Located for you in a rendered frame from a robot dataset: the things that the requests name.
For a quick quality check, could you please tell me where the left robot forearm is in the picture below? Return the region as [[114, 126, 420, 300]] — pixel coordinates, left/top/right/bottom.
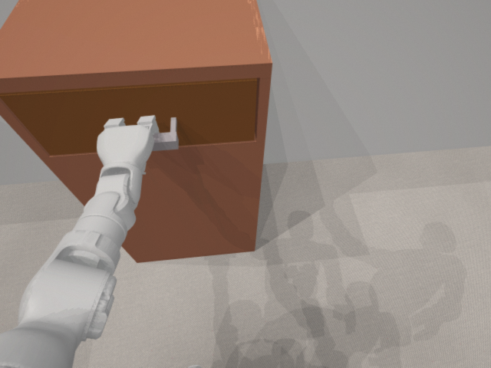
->
[[18, 162, 143, 324]]

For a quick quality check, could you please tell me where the drawer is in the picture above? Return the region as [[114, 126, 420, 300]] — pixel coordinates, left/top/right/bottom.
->
[[0, 78, 257, 156]]

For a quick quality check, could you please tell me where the handle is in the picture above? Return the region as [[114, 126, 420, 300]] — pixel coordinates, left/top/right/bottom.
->
[[152, 117, 179, 151]]

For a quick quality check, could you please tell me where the left robot upper arm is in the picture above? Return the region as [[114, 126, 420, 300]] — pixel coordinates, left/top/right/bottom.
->
[[0, 259, 117, 368]]

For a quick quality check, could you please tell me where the robot left hand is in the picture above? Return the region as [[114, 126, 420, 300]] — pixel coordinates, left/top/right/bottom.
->
[[97, 115, 159, 175]]

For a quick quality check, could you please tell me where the cabinet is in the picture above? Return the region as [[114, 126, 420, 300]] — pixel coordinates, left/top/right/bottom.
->
[[0, 0, 272, 263]]

